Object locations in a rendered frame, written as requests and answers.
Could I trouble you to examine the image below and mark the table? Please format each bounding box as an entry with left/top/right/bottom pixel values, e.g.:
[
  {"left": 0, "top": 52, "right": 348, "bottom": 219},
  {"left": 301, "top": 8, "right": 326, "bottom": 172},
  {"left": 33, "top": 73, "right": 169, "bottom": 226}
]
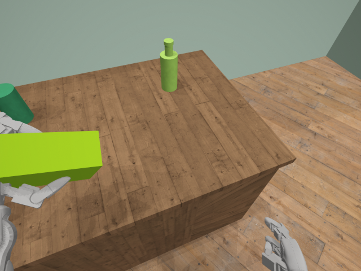
[{"left": 0, "top": 50, "right": 296, "bottom": 271}]

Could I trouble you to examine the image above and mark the right robot hand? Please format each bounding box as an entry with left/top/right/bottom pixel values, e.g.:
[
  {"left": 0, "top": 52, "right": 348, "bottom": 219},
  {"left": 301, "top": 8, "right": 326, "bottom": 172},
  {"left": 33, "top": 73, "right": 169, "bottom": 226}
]
[{"left": 262, "top": 217, "right": 308, "bottom": 271}]

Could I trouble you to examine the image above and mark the left robot hand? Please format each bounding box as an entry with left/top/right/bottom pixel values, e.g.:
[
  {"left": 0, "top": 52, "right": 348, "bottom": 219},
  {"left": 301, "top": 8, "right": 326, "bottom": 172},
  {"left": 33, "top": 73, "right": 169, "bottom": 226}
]
[{"left": 0, "top": 112, "right": 71, "bottom": 209}]

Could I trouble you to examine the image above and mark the sponge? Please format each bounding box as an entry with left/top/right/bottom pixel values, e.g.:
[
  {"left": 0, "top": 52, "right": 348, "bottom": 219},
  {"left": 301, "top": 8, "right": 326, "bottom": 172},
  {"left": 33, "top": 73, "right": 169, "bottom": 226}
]
[{"left": 0, "top": 131, "right": 103, "bottom": 188}]

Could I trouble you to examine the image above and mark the robot left forearm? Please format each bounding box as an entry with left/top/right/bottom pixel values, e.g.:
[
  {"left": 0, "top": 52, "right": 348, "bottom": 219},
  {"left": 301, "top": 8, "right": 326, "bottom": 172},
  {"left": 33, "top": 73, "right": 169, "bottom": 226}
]
[{"left": 0, "top": 206, "right": 17, "bottom": 271}]

